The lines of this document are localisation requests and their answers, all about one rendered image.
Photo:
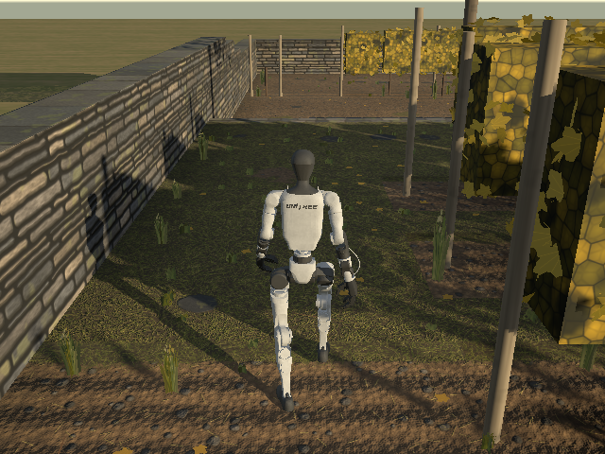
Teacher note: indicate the right robot thigh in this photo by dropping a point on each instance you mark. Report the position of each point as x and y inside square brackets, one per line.
[324, 274]

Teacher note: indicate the left robot forearm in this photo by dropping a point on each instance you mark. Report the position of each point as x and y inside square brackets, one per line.
[262, 246]

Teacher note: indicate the right robot forearm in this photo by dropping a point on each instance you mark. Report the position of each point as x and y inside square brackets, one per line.
[344, 260]

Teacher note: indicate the left robot upper arm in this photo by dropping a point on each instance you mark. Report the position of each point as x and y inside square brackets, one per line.
[269, 212]

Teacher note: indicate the robot right shin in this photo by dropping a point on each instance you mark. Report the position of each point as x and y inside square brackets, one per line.
[324, 319]

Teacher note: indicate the robot left hand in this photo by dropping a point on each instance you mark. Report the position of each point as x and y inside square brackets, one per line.
[268, 258]

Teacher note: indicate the robot right hand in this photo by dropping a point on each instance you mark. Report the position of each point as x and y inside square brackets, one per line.
[352, 287]

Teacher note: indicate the right robot upper arm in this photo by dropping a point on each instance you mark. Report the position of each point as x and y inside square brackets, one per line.
[331, 199]

